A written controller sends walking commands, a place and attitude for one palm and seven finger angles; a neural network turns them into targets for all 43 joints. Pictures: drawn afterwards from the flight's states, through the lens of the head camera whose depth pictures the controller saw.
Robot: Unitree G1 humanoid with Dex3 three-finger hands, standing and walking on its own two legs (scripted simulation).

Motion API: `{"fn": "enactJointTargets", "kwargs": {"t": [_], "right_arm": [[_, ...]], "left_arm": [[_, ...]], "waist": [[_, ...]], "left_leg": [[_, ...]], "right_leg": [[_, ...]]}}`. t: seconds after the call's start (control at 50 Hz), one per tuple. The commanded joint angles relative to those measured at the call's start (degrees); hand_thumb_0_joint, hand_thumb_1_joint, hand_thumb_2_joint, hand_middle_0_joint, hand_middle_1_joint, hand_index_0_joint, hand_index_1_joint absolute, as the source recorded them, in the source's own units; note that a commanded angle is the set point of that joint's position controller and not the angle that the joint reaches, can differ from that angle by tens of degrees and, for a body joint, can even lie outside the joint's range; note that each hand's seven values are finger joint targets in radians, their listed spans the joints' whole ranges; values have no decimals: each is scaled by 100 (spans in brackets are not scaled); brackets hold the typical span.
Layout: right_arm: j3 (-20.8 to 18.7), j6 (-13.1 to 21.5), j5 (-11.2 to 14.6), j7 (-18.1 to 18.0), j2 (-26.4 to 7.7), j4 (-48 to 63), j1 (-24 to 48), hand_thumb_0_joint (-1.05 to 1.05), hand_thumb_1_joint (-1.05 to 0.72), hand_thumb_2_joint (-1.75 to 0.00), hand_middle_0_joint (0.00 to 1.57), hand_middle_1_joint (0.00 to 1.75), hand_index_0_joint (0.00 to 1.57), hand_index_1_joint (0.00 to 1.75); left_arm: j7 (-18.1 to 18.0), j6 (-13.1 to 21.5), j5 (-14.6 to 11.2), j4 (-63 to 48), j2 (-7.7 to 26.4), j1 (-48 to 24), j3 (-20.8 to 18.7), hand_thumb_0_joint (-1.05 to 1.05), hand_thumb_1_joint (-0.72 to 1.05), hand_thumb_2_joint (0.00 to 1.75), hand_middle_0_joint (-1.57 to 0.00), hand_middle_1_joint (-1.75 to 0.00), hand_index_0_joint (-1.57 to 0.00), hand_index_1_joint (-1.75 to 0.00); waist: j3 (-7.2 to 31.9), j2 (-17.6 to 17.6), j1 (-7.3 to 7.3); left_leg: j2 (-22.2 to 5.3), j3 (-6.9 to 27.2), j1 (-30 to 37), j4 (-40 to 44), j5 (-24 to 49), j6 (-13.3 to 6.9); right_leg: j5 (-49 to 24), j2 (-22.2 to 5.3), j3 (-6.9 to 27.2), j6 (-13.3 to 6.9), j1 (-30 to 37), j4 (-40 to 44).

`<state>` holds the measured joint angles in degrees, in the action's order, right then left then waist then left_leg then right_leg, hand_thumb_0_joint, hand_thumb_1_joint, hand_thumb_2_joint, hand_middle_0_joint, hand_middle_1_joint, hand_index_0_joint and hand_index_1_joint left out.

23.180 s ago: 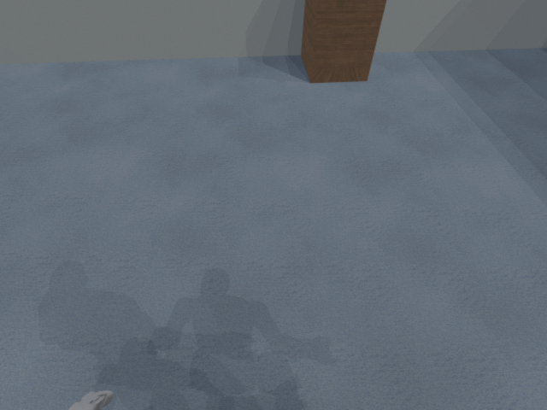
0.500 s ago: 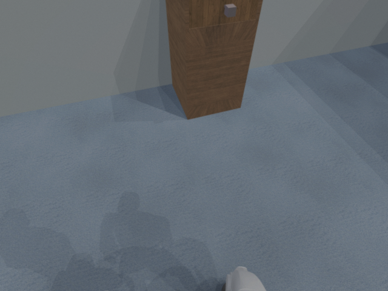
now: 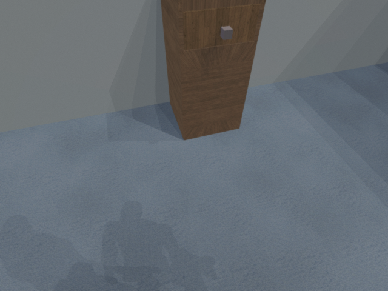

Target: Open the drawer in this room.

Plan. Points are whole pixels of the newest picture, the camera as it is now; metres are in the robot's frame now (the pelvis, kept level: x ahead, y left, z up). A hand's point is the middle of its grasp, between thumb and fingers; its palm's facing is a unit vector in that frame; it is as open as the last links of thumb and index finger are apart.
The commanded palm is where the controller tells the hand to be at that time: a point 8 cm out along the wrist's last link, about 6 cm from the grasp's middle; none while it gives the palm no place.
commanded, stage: stand and wait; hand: left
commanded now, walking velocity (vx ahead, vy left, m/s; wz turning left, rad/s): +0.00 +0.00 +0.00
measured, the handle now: (224, 31) +1.24 -0.06 -0.01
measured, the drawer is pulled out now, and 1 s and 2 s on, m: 0.00 0.00 0.00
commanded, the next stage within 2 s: look at it before walking up in 0.54 s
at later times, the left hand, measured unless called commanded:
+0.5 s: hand out of the picture +0.01 +0.20 -0.17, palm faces +0.01 -0.99 -0.17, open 7.4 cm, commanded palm none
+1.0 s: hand out of the picture +0.02 +0.20 -0.17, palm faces +0.01 -0.99 -0.14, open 7.4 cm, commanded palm none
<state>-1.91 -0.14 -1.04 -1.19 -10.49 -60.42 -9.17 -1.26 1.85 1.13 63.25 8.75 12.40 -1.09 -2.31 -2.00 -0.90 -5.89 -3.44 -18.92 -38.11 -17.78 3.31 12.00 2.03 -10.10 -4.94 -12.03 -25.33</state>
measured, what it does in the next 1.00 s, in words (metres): steps on the spot: left foot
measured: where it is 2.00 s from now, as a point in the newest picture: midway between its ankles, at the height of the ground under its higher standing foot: outside the picture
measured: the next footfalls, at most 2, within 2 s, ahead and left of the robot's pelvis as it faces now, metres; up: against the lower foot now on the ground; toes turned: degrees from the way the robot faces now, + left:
left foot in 0.04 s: +0.07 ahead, +0.14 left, +0.00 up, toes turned +6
right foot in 1.70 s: +0.05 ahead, -0.09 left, +0.00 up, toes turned -16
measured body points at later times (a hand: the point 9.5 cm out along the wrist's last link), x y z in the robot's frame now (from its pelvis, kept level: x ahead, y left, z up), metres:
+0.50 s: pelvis +0.03 +0.04 +0.01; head +0.04 +0.04 +0.46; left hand +0.01 +0.25 -0.15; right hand +0.01 -0.17 -0.15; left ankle +0.03 +0.13 -0.74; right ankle +0.03 -0.07 -0.74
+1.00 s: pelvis +0.04 +0.05 +0.01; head +0.05 +0.06 +0.46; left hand +0.02 +0.25 -0.16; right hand +0.02 -0.15 -0.15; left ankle +0.03 +0.13 -0.74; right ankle +0.03 -0.07 -0.74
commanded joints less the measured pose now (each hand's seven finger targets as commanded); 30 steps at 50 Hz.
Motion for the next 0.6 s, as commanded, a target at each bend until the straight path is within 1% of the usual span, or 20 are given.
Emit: {"fn": "enactJointTargets", "kwargs": {"t": [0.0,0.02,0.04,0.06,0.08,0.1,0.14,0.18,0.2,0.22,0.24,0.3,0.34,0.42,0.54,0.58], "right_arm": [[32,142,31,12,-215,-153,-784,0,-90,-90,20,30,20,30],[45,191,19,-15,-341,-160,-788,0,-90,-90,20,30,20,30],[51,184,18,-38,-418,-154,-667,0,-90,-90,20,30,20,30],[73,171,29,-58,-362,-160,-508,0,-90,-90,20,30,20,30],[89,165,46,-59,-300,-172,-461,0,-90,-90,20,30,20,30],[94,143,57,-61,-292,-175,-449,0,-90,-90,20,30,20,30],[114,147,56,-72,-245,-204,-485,0,-90,-90,20,30,20,30],[121,143,52,-79,-262,-237,-578,0,-90,-90,20,30,20,30],[119,139,60,-82,-265,-258,-621,0,-90,-90,20,30,20,30],[128,148,58,-82,-245,-285,-661,0,-90,-90,20,30,20,30],[135,154,57,-86,-255,-303,-701,0,-90,-90,20,30,20,30],[139,150,70,-86,-261,-346,-787,0,-90,-90,20,30,20,30],[148,171,66,-91,-245,-386,-842,0,-90,-90,20,30,20,30],[149,190,72,-91,-201,-466,-993,0,-90,-90,20,30,20,30],[152,187,82,-94,-92,-574,-1153,0,-90,-90,20,30,20,30],[150,193,86,-98,-60,-586,-1219,0,-90,-90,20,30,20,30]], "left_arm": [[-12,67,-85,-88,639,170,-95,0,90,90,-20,-30,-20,-30],[-17,45,-105,-73,504,309,-64,0,90,90,-20,-30,-20,-30],[-29,27,-100,-42,444,399,-37,0,90,90,-20,-30,-20,-30],[-34,10,-85,32,414,473,-9,0,90,90,-20,-30,-20,-30],[-32,-13,-82,88,461,434,-5,0,90,90,-20,-30,-20,-30],[-30,-27,-85,113,491,471,5,0,90,90,-20,-30,-20,-30],[-35,-7,-81,182,453,608,50,0,90,90,-20,-30,-20,-30],[-44,-2,-89,236,429,648,79,0,90,90,-20,-30,-20,-30],[-50,-9,-83,241,424,656,74,0,90,90,-20,-30,-20,-30],[-56,-5,-81,252,403,681,83,0,90,90,-20,-30,-20,-30],[-61,-8,-82,261,379,716,84,0,90,90,-20,-30,-20,-30],[-76,-19,-80,294,356,799,98,0,90,90,-20,-30,-20,-30],[-86,-13,-85,307,307,872,110,0,90,90,-20,-30,-20,-30],[-110,-17,-89,291,290,940,107,0,90,90,-20,-30,-20,-30],[-137,-44,-93,282,257,1015,111,0,90,90,-20,-30,-20,-30],[-142,-48,-92,275,234,1041,118,0,90,90,-20,-30,-20,-30]], "waist": [[223,75,143],[219,-365,85],[129,-400,-3],[115,-294,-37],[77,-541,-17],[-20,-508,-42],[-32,-299,-14],[-33,-73,29],[-105,-48,26],[-93,36,38],[-105,40,40],[-209,204,35],[-168,296,39],[-105,320,27],[-276,236,15],[-275,258,26]], "left_leg": [[-153,268,1334,1392,1430,-104],[-464,506,1321,1577,1780,-250],[-618,564,991,1640,1758,-384],[-534,512,878,1703,1503,-403],[-446,497,783,1867,1349,-386],[-415,509,667,1973,1137,-369],[-321,398,828,2010,1147,-337],[-289,373,983,2049,1126,-338],[-299,391,958,2083,1092,-348],[-289,386,973,2116,1137,-359],[-277,378,984,2145,1120,-368],[-257,400,970,2200,1011,-399],[-241,382,1036,2181,1186,-426],[-220,376,1031,2160,1338,-457],[-188,359,912,2173,1274,-482],[-180,373,914,2173,1291,-498]], "right_leg": [[-697,-1323,1134,46,-447,679],[-566,-1060,975,259,-364,556],[-502,-949,921,386,-49,642],[-539,-958,922,430,104,714],[-528,-976,876,459,288,694],[-414,-963,872,469,387,734],[-582,-1017,916,443,386,849],[-542,-1027,936,428,318,894],[-465,-1018,907,432,320,921],[-515,-1025,902,437,344,911],[-493,-1023,904,437,352,907],[-369,-1021,891,450,315,915],[-532,-1036,905,440,321,868],[-626,-1041,874,438,430,797],[-552,-1038,834,443,404,742],[-579,-1032,848,441,378,717]]}}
